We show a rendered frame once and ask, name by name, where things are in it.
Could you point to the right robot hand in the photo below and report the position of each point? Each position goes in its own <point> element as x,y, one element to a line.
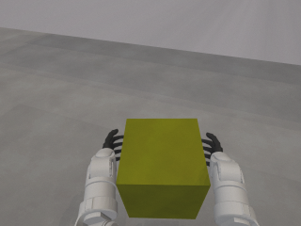
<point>214,143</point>

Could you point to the left robot hand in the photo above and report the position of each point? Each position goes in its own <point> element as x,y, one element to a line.
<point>109,142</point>

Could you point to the right robot forearm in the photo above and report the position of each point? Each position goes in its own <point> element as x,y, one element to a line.
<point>232,206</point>

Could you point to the carton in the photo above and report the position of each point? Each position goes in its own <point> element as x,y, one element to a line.
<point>162,169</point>

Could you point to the left robot forearm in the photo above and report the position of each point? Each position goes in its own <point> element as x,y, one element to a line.
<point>99,202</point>

